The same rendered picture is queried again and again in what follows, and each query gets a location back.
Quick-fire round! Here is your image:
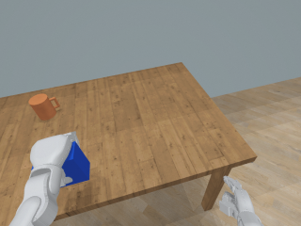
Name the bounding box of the robot left forearm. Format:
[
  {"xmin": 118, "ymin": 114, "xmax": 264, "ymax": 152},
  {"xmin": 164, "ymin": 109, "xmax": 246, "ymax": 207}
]
[{"xmin": 9, "ymin": 164, "xmax": 62, "ymax": 226}]

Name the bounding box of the sponge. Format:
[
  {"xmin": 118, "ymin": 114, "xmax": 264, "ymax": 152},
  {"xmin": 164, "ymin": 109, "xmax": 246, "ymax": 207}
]
[{"xmin": 31, "ymin": 141, "xmax": 90, "ymax": 187}]

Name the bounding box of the table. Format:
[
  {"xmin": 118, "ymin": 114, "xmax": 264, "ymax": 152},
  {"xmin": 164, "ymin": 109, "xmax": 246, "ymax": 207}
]
[{"xmin": 0, "ymin": 62, "xmax": 257, "ymax": 226}]

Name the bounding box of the robot right forearm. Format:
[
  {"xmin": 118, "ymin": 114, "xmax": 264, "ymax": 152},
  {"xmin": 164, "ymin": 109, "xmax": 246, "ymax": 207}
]
[{"xmin": 237, "ymin": 211, "xmax": 264, "ymax": 226}]

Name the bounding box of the robot right hand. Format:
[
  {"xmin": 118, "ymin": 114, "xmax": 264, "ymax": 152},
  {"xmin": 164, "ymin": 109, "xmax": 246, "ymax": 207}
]
[{"xmin": 219, "ymin": 175, "xmax": 255, "ymax": 219}]

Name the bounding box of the robot left hand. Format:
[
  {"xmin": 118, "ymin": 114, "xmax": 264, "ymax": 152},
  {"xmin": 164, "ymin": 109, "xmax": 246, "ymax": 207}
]
[{"xmin": 30, "ymin": 131, "xmax": 80, "ymax": 187}]

